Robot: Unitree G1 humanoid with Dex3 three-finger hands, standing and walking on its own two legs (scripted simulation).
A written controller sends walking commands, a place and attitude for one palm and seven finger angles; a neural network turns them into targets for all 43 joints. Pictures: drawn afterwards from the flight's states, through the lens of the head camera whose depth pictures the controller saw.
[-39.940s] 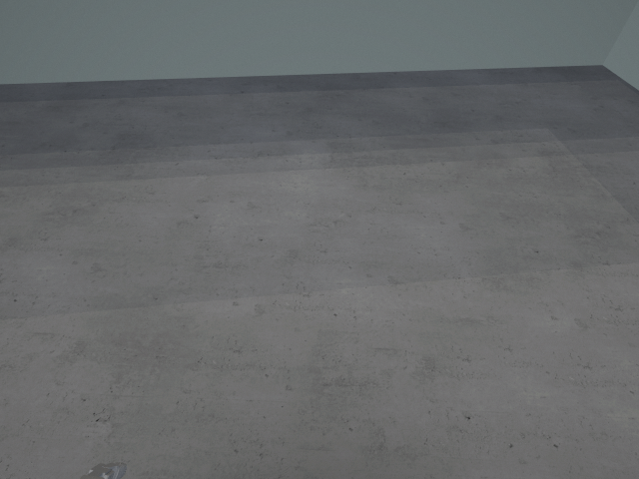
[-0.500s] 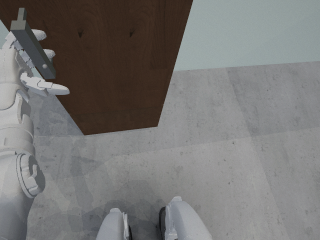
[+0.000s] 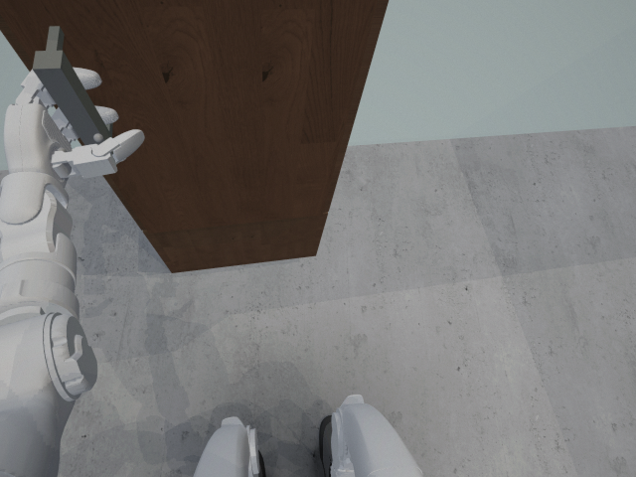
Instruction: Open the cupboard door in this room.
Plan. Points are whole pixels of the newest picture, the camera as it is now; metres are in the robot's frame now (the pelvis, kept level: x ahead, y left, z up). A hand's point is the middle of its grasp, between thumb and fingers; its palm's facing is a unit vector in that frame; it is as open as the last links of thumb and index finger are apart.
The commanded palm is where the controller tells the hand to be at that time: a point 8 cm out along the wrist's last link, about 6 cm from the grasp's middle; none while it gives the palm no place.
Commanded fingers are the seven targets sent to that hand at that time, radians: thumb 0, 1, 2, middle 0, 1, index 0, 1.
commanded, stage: close the thumb around the handle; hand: left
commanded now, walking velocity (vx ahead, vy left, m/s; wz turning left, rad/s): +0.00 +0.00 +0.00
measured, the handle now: (84, 101) +0.57 +0.24 +0.05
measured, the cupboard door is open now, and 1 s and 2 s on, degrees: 0 24 47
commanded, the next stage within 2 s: pull the door open along its arc in 0.30 s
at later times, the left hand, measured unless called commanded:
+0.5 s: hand (99, 136) +0.51 +0.22 +0.06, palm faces +0.08 -1.00 -0.02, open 6.1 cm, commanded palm +0.47 +0.26 +0.05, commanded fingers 0.00 0.90 0.90 -0.40 -1.35 -0.40 -1.35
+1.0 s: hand (152, 234) +0.38 +0.15 +0.06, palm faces +0.33 -0.94 +0.08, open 6.5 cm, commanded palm +0.32 +0.19 +0.05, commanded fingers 0.00 0.90 0.90 -0.40 -1.35 -0.40 -1.35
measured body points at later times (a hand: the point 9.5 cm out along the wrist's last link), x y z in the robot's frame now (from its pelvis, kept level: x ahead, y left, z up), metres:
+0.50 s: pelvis +0.00 -0.01 +0.00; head +0.15 +0.02 +0.42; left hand +0.50 +0.27 +0.06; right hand +0.01 -0.27 -0.11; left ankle -0.01 +0.09 -0.66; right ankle +0.04 -0.12 -0.66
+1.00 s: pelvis +0.02 +0.00 +0.02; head +0.11 +0.01 +0.46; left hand +0.36 +0.20 +0.06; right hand +0.14 -0.24 -0.09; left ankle -0.01 +0.09 -0.66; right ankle +0.04 -0.12 -0.66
